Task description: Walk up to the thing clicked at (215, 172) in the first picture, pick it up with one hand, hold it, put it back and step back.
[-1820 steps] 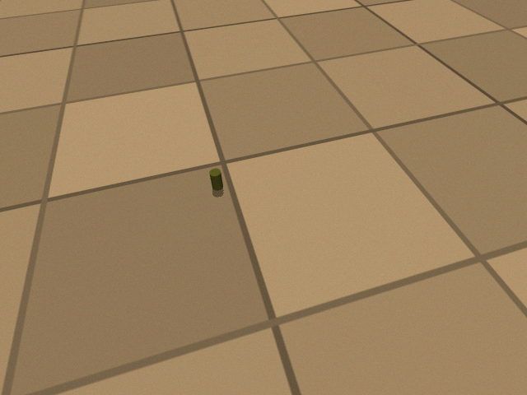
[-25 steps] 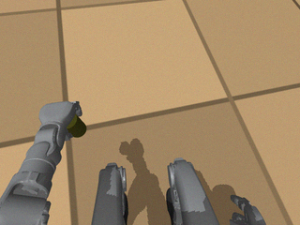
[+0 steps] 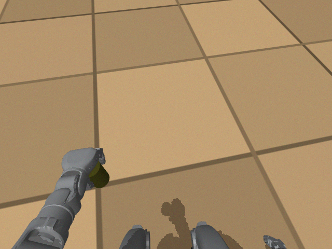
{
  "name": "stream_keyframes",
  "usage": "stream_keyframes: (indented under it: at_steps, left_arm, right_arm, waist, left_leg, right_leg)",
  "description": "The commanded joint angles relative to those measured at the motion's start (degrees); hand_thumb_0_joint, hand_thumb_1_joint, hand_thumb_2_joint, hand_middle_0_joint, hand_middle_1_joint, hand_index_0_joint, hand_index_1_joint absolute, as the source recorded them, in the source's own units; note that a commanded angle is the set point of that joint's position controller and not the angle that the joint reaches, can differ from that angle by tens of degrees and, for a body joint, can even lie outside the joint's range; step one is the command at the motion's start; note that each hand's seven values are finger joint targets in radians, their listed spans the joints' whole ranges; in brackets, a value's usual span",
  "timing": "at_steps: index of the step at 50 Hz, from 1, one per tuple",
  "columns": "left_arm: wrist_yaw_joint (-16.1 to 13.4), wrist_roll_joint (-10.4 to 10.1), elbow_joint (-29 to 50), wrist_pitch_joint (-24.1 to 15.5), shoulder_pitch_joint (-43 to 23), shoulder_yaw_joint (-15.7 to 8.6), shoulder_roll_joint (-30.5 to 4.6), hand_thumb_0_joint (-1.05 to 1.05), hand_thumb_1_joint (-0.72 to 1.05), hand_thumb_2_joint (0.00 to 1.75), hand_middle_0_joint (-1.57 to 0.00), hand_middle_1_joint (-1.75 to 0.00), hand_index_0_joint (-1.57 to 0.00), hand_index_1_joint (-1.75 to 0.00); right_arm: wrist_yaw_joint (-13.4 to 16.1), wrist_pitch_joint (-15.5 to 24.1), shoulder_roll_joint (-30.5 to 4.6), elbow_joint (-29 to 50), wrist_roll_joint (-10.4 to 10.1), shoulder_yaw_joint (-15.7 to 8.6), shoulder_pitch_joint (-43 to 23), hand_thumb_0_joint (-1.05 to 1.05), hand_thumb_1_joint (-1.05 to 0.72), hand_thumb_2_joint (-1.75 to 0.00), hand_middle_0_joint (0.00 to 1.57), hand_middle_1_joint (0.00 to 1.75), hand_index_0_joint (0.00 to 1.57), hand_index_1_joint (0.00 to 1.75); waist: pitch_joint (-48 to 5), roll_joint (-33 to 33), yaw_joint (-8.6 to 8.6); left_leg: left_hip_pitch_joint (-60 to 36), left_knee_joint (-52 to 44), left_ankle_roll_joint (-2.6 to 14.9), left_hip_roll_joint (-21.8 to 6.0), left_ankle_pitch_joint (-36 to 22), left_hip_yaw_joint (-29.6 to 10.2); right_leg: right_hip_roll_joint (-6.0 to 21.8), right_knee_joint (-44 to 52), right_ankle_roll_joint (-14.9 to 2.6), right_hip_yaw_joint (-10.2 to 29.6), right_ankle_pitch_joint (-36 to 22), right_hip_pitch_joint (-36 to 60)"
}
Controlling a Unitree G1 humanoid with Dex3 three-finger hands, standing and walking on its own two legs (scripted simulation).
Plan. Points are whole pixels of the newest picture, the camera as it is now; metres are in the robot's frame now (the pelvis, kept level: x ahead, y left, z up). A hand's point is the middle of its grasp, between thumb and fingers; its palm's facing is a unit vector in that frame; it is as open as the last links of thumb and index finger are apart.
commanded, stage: lift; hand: left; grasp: from above
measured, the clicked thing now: (95, 173) +0.36 +0.21 -0.12
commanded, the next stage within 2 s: hold in 0.36 s
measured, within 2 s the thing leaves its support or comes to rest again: neither
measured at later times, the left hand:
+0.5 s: hand (78, 160) +0.35 +0.22 -0.01, palm faces -0.43 -0.07 -0.90, open 8.7 cm
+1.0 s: hand (72, 154) +0.35 +0.22 +0.04, palm faces -0.43 -0.05 -0.90, open 8.7 cm
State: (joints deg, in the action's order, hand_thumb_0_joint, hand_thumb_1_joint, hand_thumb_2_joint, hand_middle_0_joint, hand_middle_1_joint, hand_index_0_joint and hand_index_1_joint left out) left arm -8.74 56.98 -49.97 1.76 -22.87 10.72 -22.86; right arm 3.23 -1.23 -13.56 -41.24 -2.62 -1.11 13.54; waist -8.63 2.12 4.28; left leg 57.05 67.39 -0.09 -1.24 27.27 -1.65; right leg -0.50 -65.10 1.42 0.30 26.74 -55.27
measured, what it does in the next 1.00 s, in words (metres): rises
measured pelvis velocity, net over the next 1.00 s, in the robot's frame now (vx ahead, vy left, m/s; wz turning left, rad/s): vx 0.04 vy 0.00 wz -0.02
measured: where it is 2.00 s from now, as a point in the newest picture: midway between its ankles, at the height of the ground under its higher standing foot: outside the picture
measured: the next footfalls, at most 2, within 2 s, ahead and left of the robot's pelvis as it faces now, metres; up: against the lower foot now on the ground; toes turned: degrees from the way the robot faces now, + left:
none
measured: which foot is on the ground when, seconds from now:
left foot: down 0.00-1.00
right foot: down 0.00-1.00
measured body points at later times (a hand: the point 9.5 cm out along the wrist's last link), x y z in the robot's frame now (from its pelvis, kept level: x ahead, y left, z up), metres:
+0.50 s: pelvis +0.03 +0.00 +0.06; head +0.08 +0.00 +0.51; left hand +0.37 +0.22 +0.04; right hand +0.12 -0.27 -0.06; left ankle +0.05 +0.12 -0.64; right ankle +0.05 -0.14 -0.64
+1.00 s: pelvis +0.04 +0.00 +0.08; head +0.05 -0.01 +0.53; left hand +0.37 +0.22 +0.09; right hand +0.16 -0.26 -0.04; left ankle +0.05 +0.12 -0.64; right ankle +0.05 -0.14 -0.64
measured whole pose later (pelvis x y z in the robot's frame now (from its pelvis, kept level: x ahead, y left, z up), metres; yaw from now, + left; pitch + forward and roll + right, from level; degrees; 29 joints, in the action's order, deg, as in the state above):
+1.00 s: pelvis +0.04 +0.00 +0.08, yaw -1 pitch +5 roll +0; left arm -1.6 56.8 -40.9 1.2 -16.5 12.5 -22.4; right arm 2.4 -3.3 -14.6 -39.5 -3.7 -2.1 13.0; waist -3.5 2.5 0.9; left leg 23.8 36.8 0.3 -0.6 17.7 1.2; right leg 0.5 -36.2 1.6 2.6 17.4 -23.6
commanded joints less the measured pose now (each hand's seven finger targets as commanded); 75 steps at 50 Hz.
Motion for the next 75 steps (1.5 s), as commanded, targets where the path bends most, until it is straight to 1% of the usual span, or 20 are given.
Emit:
stream_keyframes:
  at_steps: [1, 10, 13, 15, 17, 28, 32, 34, 37, 41, 47, 49, 53, 55, 57, 59, 65, 67, 71, 75]
  left_arm:
    - [-3.08, 0.69, 9.11, -0.09, -17.51, -4.14, -11.03, 0.00, 0.59, 0.80, -0.95, -0.81, -0.97, -0.79]
    - [-3.45, 0.34, 9.32, 0.55, -14.38, -3.54, -9.21, 0.00, 0.57, 0.78, -0.94, -0.77, -0.95, -0.75]
    - [-2.97, 0.21, 9.78, 0.61, -14.69, -4.12, -10.42, 0.00, 0.56, 0.79, -0.95, -0.76, -0.96, -0.75]
    - [-2.43, -0.05, 9.50, 0.46, -13.65, -2.59, -8.18, 0.00, 0.55, 0.81, -0.94, -0.77, -0.94, -0.76]
    - [-2.11, -0.14, 10.43, 0.24, -14.34, -3.64, -9.54, 0.00, 0.54, 0.79, -0.91, -0.79, -0.93, -0.78]
    - [-0.34, 1.09, 11.82, -0.49, -13.10, -3.06, -9.94, 0.00, 0.54, 0.78, -0.92, -0.76, -0.94, -0.74]
    - [1.06, 0.88, 14.55, -0.64, -13.42, -3.28, -10.49, 0.00, 0.57, 0.80, -0.92, -0.81, -0.95, -0.78]
    - [1.60, 0.41, 14.70, -0.46, -13.70, -2.80, -9.69, 0.00, 0.59, 0.78, -0.92, -0.81, -0.96, -0.78]
    - [2.99, -0.15, 15.59, -0.37, -12.15, -2.99, -10.26, 0.00, 0.59, 0.77, -0.92, -0.82, -0.96, -0.78]
    - [4.40, -0.36, 17.96, -0.59, -12.88, -2.43, -10.35, 0.00, 0.59, 0.76, -0.93, -0.80, -0.97, -0.77]
    - [5.04, -0.21, 19.77, -0.65, -12.02, -3.75, -11.83, 0.00, 0.59, 0.79, -0.93, -0.81, -0.96, -0.78]
    - [5.40, -0.32, 19.78, -0.51, -12.45, -2.80, -10.87, 0.00, 0.60, 0.79, -0.94, -0.82, -0.97, -0.79]
    - [5.99, -0.35, 20.91, -0.59, -12.05, -3.32, -11.45, 0.00, 0.60, 0.78, -0.93, -0.83, -0.96, -0.79]
    - [6.59, -0.39, 20.92, -0.46, -10.85, -2.40, -10.37, 0.00, 0.60, 0.77, -0.93, -0.82, -0.96, -0.78]
    - [6.73, -0.48, 22.10, -0.65, -12.21, -3.62, -11.90, 0.00, 0.59, 0.78, -0.91, -0.84, -0.95, -0.80]
    - [6.85, -0.30, 21.63, -0.68, -11.40, -2.82, -10.97, 0.00, 0.58, 0.79, -0.91, -0.83, -0.95, -0.80]
    - [7.08, -1.00, 22.35, -1.02, -10.86, -3.55, -11.61, 0.00, 0.57, 0.76, -0.91, -0.83, -0.94, -0.79]
    - [7.25, -0.63, 24.05, -1.17, -11.93, -2.89, -11.02, 0.00, 0.57, 0.77, -0.90, -0.84, -0.94, -0.80]
    - [7.28, -0.70, 24.50, -1.11, -11.63, -3.66, -11.84, 0.00, 0.56, 0.78, -0.90, -0.83, -0.93, -0.79]
    - [7.67, -1.06, 23.67, -0.77, -10.84, -3.38, -11.52, 0.00, 0.56, 0.76, -0.91, -0.81, -0.94, -0.77]
  right_arm:
    - [0.64, 1.94, -8.25, 4.66, 0.49, -3.49, 2.44, 0.00, -0.92, -0.91, 0.20, 0.30, 0.20, 0.30]
    - [0.13, 1.54, -8.45, 4.80, 0.48, -4.17, 2.55, 0.00, -0.91, -0.91, 0.20, 0.30, 0.20, 0.30]
    - [0.15, 1.36, -8.57, 4.79, 0.37, -4.31, 2.59, 0.00, -0.91, -0.91, 0.20, 0.30, 0.20, 0.30]
    - [-0.02, 1.23, -8.57, 5.05, 0.21, -4.37, 2.61, 0.00, -0.91, -0.91, 0.20, 0.30, 0.20, 0.30]
    - [-0.04, 1.24, -8.75, 4.81, 0.39, -4.54, 2.71, 0.00, -0.91, -0.90, 0.20, 0.30, 0.20, 0.30]
    - [-0.42, 0.79, -9.05, 6.09, -0.10, -4.62, 0.93, 0.00, -0.91, -0.90, 0.20, 0.30, 0.20, 0.30]
    - [-0.30, 0.63, -8.75, 6.25, -0.28, -4.55, 0.24, 0.00, -0.91, -0.90, 0.20, 0.30, 0.20, 0.30]
    - [-0.37, 0.65, -8.86, 6.45, -0.33, -4.50, 0.17, 0.00, -0.91, -0.90, 0.20, 0.30, 0.20, 0.30]
    - [-0.39, 0.54, -9.21, 7.39, -0.61, -4.62, -0.72, 0.00, -0.91, -0.90, 0.20, 0.30, 0.20, 0.30]
    - [-0.29, 0.51, -9.17, 8.21, -0.72, -4.28, -1.58, 0.00, -0.91, -0.90, 0.20, 0.30, 0.20, 0.30]
    - [-0.08, 0.30, -8.77, 8.92, -0.79, -3.87, -2.77, 0.00, -0.91, -0.90, 0.20, 0.30, 0.20, 0.30]
    - [-0.05, 0.23, -8.63, 9.00, -0.84, -3.57, -3.16, 0.00, -0.91, -0.91, 0.20, 0.30, 0.20, 0.30]
    - [0.04, 0.23, -8.56, 9.43, -0.94, -3.51, -3.98, 0.00, -0.91, -0.90, 0.20, 0.30, 0.20, 0.30]
    - [0.01, 0.25, -8.41, 9.48, -0.97, -3.42, -4.44, 0.00, -0.91, -0.90, 0.20, 0.30, 0.20, 0.30]
    - [0.12, 0.20, -8.58, 9.67, -0.98, -3.44, -4.66, 0.00, -0.91, -0.90, 0.20, 0.30, 0.20, 0.30]
    - [0.18, 0.18, -8.38, 9.90, -1.10, -3.19, -5.02, 0.00, -0.91, -0.90, 0.20, 0.30, 0.20, 0.30]
    - [0.34, 0.40, -8.35, 10.47, -1.17, -2.91, -6.17, 0.00, -0.91, -0.90, 0.20, 0.30, 0.20, 0.30]
    - [0.38, 0.45, -8.14, 10.65, -1.22, -3.00, -6.63, 0.00, -0.91, -0.90, 0.20, 0.30, 0.20, 0.30]
    - [0.48, 0.52, -8.30, 10.20, -1.30, -2.97, -6.66, 0.00, -0.91, -0.91, 0.20, 0.30, 0.20, 0.30]
    - [0.60, 0.57, -8.15, 10.02, -1.35, -2.81, -7.23, 0.00, -0.91, -0.91, 0.20, 0.30, 0.20, 0.30]
  waist:
    - [-17.39, 1.09, -0.23]
    - [-15.59, 0.18, -0.84]
    - [-14.86, -0.15, -1.07]
    - [-13.81, -1.16, -0.56]
    - [-14.37, 0.32, -0.93]
    - [-10.80, -0.60, -1.55]
    - [-12.02, 0.60, -2.42]
    - [-11.09, -0.68, -1.95]
    - [-10.19, -1.24, -2.85]
    - [-9.41, -0.54, -2.89]
    - [-9.76, -1.12, -3.52]
    - [-8.53, -1.37, -3.08]
    - [-7.89, -1.57, -3.77]
    - [-7.95, -1.26, -3.84]
    - [-8.02, -0.62, -3.98]
    - [-6.50, -1.01, -3.76]
    - [-5.48, -1.09, -3.99]
    - [-6.89, -0.55, -4.28]
    - [-7.59, -1.00, -4.19]
    - [-5.60, -1.26, -4.54]
  left_leg:
    - [-18.18, -14.24, 0.87, 1.69, -9.74, 1.20]
    - [-26.91, -21.11, 0.50, 1.78, -15.83, 1.16]
    - [-28.68, -23.02, 0.65, 1.88, -17.62, 1.46]
    - [-30.37, -24.11, 0.59, 1.90, -18.40, 1.62]
    - [-32.27, -25.22, 0.31, 1.65, -20.11, 1.47]
    - [-36.60, -30.34, 0.10, 1.74, -21.30, 1.89]
    - [-38.63, -31.05, 0.10, 1.96, -24.92, 2.30]
    - [-38.74, -31.68, 0.17, 1.78, -24.90, 2.24]
    - [-39.48, -32.87, 0.28, 1.93, -24.17, 2.71]
    - [-40.22, -33.97, 0.28, 1.60, -24.47, 2.52]
    - [-41.69, -34.85, 0.67, 1.92, -25.14, 3.15]
    - [-41.58, -35.52, 0.77, 1.91, -24.06, 3.09]
    - [-42.32, -36.99, 0.80, 1.95, -21.87, 3.12]
    - [-42.93, -37.36, 0.81, 1.95, -22.76, 3.36]
    - [-43.32, -37.81, 0.74, 1.84, -22.94, 3.28]
    - [-43.49, -38.55, 0.76, 1.83, -21.16, 3.32]
    - [-43.54, -39.94, 0.86, 1.86, -18.48, 3.22]
    - [-44.94, -40.08, 0.76, 1.90, -19.96, 3.33]
    - [-46.05, -39.96, 0.88, 2.15, -21.73, 3.70]
    - [-46.04, -41.09, 0.75, 1.77, -20.74, 3.51]
  right_leg:
    - [-1.66, 14.53, -2.44, -0.33, -9.85, 14.10]
    - [-1.44, 21.23, -2.01, -0.01, -15.48, 22.13]
    - [-1.34, 23.30, -1.83, 0.17, -17.41, 24.60]
    - [-1.36, 24.35, -1.80, 0.05, -17.96, 25.54]
    - [-1.50, 24.87, -2.00, -0.19, -18.82, 25.76]
    - [-1.76, 29.10, -2.10, -0.20, -19.32, 30.23]
    - [-1.79, 29.80, -2.05, 0.32, -22.92, 32.89]
    - [-1.92, 30.35, -1.96, 0.28, -22.92, 33.27]
    - [-1.80, 31.46, -2.02, 0.20, -22.08, 34.57]
    - [-2.00, 32.01, -2.06, 0.03, -22.15, 34.98]
    - [-1.64, 33.53, -1.78, 0.49, -23.20, 37.11]
    - [-1.60, 34.20, -1.71, 0.68, -22.39, 36.78]
    - [-1.53, 35.58, -1.75, 0.67, -20.03, 37.54]
    - [-1.48, 35.67, -1.84, 0.66, -20.78, 38.06]
    - [-1.56, 35.96, -1.87, 0.56, -20.79, 38.17]
    - [-1.53, 36.74, -1.90, 0.62, -19.12, 37.91]
    - [-1.32, 38.09, -1.81, 0.76, -16.63, 38.16]
    - [-1.31, 38.08, -1.91, 0.79, -17.77, 38.74]
    - [-1.18, 38.46, -1.66, 0.95, -19.60, 39.64]
    - [-1.31, 39.16, -1.77, 0.57, -18.38, 39.77]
